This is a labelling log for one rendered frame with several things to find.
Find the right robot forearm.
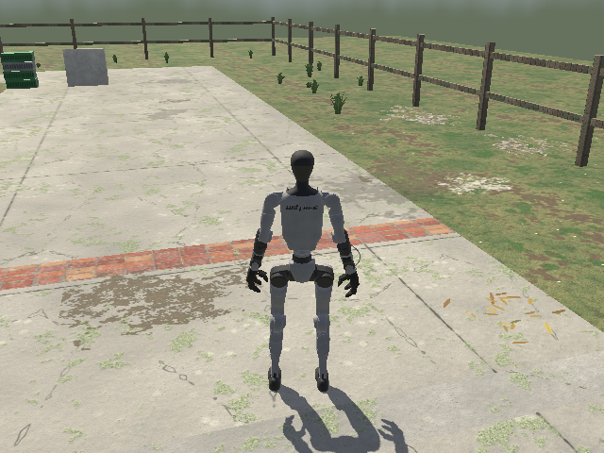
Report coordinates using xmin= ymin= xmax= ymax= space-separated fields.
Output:
xmin=337 ymin=230 xmax=357 ymax=275

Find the robot left hand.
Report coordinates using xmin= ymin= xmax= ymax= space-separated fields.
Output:
xmin=246 ymin=268 xmax=268 ymax=293

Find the left robot upper arm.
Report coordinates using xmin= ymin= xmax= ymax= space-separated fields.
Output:
xmin=258 ymin=191 xmax=282 ymax=243

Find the robot right foot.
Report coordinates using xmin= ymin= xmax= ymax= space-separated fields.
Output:
xmin=315 ymin=367 xmax=328 ymax=392

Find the left robot forearm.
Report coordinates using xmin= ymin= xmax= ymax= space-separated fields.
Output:
xmin=249 ymin=228 xmax=267 ymax=271

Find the robot right hand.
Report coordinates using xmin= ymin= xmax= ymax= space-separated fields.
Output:
xmin=338 ymin=271 xmax=360 ymax=297

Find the right robot upper arm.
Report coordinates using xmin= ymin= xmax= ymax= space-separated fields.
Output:
xmin=322 ymin=191 xmax=346 ymax=243

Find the robot left thigh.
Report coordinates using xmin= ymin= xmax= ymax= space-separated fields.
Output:
xmin=270 ymin=263 xmax=289 ymax=331

